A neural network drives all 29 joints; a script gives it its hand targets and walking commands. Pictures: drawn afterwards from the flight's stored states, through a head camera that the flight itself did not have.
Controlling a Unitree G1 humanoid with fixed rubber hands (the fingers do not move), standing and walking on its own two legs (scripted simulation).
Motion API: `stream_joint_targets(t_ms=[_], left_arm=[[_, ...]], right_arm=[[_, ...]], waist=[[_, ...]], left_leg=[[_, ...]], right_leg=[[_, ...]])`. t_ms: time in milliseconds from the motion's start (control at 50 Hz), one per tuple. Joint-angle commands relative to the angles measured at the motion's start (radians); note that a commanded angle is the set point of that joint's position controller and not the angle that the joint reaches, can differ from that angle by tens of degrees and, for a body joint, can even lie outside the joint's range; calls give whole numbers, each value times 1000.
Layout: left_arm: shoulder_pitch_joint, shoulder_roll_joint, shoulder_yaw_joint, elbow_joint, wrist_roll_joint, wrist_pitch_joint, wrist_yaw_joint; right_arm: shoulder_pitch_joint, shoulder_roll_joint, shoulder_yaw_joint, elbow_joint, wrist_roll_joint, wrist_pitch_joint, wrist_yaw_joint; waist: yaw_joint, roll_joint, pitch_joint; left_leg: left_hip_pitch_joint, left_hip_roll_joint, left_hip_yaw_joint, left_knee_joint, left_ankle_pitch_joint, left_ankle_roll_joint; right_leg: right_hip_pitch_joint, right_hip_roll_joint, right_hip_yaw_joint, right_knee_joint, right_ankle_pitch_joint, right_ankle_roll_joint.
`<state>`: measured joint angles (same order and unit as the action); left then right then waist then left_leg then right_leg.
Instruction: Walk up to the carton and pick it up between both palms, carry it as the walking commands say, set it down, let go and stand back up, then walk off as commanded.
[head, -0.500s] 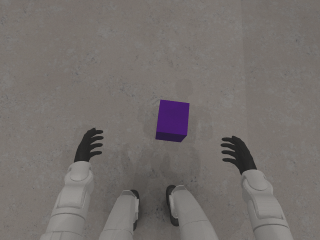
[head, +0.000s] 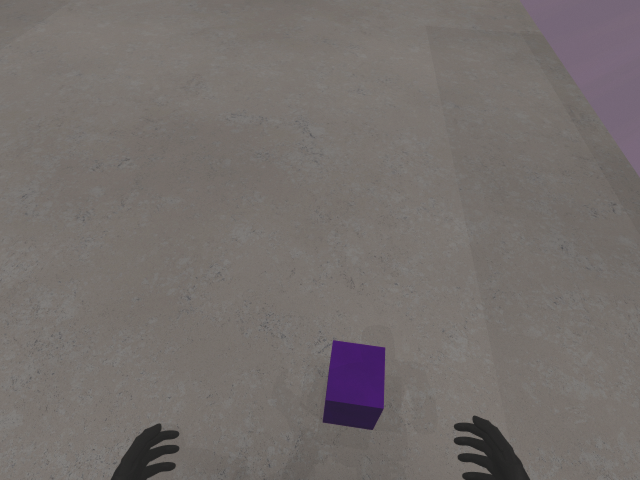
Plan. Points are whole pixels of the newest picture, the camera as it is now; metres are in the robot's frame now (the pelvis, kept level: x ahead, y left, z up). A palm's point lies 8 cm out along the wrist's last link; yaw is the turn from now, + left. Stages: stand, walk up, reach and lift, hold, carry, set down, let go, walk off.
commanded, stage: let go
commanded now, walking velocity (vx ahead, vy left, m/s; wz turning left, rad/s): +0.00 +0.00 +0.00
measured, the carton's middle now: (353, 385) +0.48 -0.13 -0.67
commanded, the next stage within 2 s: stand in 0.32 s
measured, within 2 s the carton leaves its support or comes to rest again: neither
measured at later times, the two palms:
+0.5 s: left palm out of the picture +0.14 +0.24 -0.09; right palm out of the picture +0.14 -0.26 -0.10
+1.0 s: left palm out of the picture +0.03 +0.26 -0.11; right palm out of the picture +0.04 -0.29 -0.11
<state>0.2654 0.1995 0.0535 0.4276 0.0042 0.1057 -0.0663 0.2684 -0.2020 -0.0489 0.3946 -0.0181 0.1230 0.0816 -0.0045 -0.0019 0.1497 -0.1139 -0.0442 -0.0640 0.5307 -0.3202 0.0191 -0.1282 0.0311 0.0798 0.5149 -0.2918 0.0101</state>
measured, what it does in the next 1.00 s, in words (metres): stands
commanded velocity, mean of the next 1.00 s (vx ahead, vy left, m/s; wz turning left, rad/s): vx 0.00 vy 0.00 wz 0.00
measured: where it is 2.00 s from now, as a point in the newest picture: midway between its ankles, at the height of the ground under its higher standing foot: outside the picture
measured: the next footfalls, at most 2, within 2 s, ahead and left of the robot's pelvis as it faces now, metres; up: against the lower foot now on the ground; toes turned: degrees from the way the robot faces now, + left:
none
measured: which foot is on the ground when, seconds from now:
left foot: down 0.00-1.00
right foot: down 0.00-1.00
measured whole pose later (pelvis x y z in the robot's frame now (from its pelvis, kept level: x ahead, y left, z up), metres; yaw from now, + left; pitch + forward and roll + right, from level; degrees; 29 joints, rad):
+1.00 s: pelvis -0.01 -0.02 +0.00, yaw +0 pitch -4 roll +0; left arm 0.36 0.29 0.03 0.93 0.04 -0.02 0.00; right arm 0.37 -0.29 -0.03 0.88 -0.05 -0.02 -0.01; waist 0.02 0.00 -0.15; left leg -0.17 -0.02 -0.07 0.52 -0.29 0.00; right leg -0.19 0.05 0.07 0.52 -0.26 -0.02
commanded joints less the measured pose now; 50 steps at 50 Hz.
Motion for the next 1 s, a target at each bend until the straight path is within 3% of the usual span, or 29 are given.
stream_joint_targets(t_ms=[0,40,60,100,160,180,200,220,260,280,300,320,340,360,440,480,500,540,560,600,620,660,680,700,740,840,860,880,980], left_arm=[[-128,100,24,-190,-23,-37,-1],[-90,96,9,-187,-33,-32,0],[-104,89,1,-185,-29,-30,0],[-69,93,5,-163,-20,-32,3],[-76,123,-4,-171,-29,-43,15],[-58,122,-2,-168,-34,-44,24],[-78,117,-13,-159,-41,-51,32],[-70,119,-3,-122,-31,-50,33],[-49,110,-15,-119,-19,-50,43],[-77,121,-14,-124,-23,-59,46],[-58,120,-13,-117,-11,-54,47],[-27,252,39,39,44,-73,80],[0,284,47,58,50,-82,94],[-16,267,39,66,51,-93,93],[-56,233,35,124,39,-117,95],[-63,249,41,159,40,-127,96],[-55,240,39,171,36,-129,96],[-71,249,44,188,39,-137,94],[-72,231,35,210,36,-137,94],[-70,248,37,211,45,-145,88],[-72,240,38,233,44,-147,90],[-62,259,43,245,42,-155,97],[-51,275,44,256,44,-154,92],[-59,288,53,264,43,-157,94],[-48,273,44,286,39,-157,91],[-27,293,34,340,33,-165,84],[-10,313,37,354,38,-168,85],[-22,304,33,359,35,-164,85],[-12,325,27,398,37,-167,80]], right_arm=[[-112,-144,-68,-158,-12,-38,-13],[-99,-149,-78,-161,-15,-31,-17],[-88,-131,-68,-123,-15,-24,-22],[-55,-126,-78,-117,-34,-12,-32],[-60,-90,-59,-114,-20,17,-43],[-57,-109,-59,-133,-30,21,-41],[-94,-92,-45,-139,-12,30,-51],[-87,-91,-46,-123,-30,37,-58],[-100,-99,-47,-138,-28,51,-67],[-95,-83,-44,-139,-25,57,-78],[-67,-106,-56,-155,-36,67,-83],[-105,-242,-77,5,-9,-9,-102],[-84,-220,-76,22,-11,-42,-105],[-56,-222,-77,45,-9,-72,-106],[-70,-206,-67,140,-29,-125,-93],[-73,-183,-59,170,-31,-138,-95],[-61,-193,-56,187,-32,-140,-96],[-60,-202,-55,207,-29,-149,-98],[-38,-202,-55,219,-30,-154,-97],[-36,-222,-50,233,-28,-162,-101],[-48,-231,-57,243,-34,-159,-105],[-33,-234,-48,258,-34,-166,-103],[-53,-231,-45,253,-26,-170,-100],[-45,-245,-51,269,-32,-166,-100],[-35,-258,-51,286,-35,-173,-101],[-4,-274,-35,330,-28,-182,-105],[8,-275,-37,344,-26,-185,-98],[-1,-268,-30,340,-28,-185,-99],[17,-284,-25,397,-28,-177,-97]], waist=[[-6,-6,-166],[-2,5,-164],[-12,42,-141],[-25,12,-155],[-11,58,-155],[-7,43,-178],[-4,71,-218],[-9,29,-189],[6,50,-225],[-11,46,-198],[3,30,-207],[23,-16,-280],[30,-56,-286],[5,-42,-310],[18,32,-263],[14,-26,-241],[13,-3,-227],[19,-19,-159],[3,26,-171],[10,-15,-146],[6,15,-121],[11,0,-88],[15,7,-108],[22,-24,-127],[17,15,-89],[16,-7,-87],[16,-33,-72],[16,-3,-19],[16,-13,-53]], left_leg=[[51,32,28,-130,300,-44],[53,31,27,-133,343,-48],[37,29,36,-134,332,-52],[70,34,22,-116,397,-47],[71,34,27,-96,430,-48],[106,44,10,-80,513,-51],[97,37,26,-67,540,-51],[69,43,13,-65,502,-48],[110,40,20,-47,555,-47],[85,35,23,-41,517,-50],[82,37,19,-35,522,-47],[-34,43,10,35,449,-36],[-40,45,0,38,409,-29],[-31,55,-13,18,443,-15],[-46,66,-34,2,499,-2],[-63,67,-40,-3,468,0],[-69,63,-44,-18,409,-2],[-126,74,-67,-43,383,10],[-99,77,-62,-56,355,10],[-122,91,-85,-84,284,11],[-116,87,-81,-95,295,17],[-152,90,-88,-102,272,20],[-145,93,-91,-120,214,14],[-133,85,-81,-120,185,14],[-154,85,-89,-129,195,19],[-158,91,-96,-135,114,27],[-166,87,-101,-144,73,31],[-199,90,-102,-146,50,37],[-180,84,-96,-143,-42,34]], right_leg=[[30,26,-89,-86,209,8],[56,33,-94,-77,234,5],[38,34,-87,-83,231,1],[39,36,-95,-70,272,12],[35,35,-88,-43,280,3],[8,44,-98,-26,293,10],[16,44,-79,-18,327,1],[16,37,-87,-13,316,9],[3,33,-84,-2,335,7],[-15,31,-71,-5,351,4],[-6,29,-74,5,329,7],[7,-70,-21,-22,529,10],[40,-87,-11,-8,608,-2],[8,-96,10,7,612,-23],[-53,-89,13,-7,536,-29],[-69,-80,16,-21,507,-30],[-83,-82,39,-44,457,-24],[-84,-85,41,-53,421,-38],[-115,-86,51,-63,390,-40],[-118,-81,60,-81,295,-44],[-144,-84,65,-93,287,-40],[-129,-86,74,-97,286,-50],[-127,-82,74,-110,206,-47],[-126,-84,87,-122,173,-46],[-127,-81,86,-120,180,-52],[-142,-84,118,-150,100,-54],[-154,-84,127,-170,36,-62],[-187,-95,141,-175,8,-67],[-207,-100,164,-207,-131,-64]])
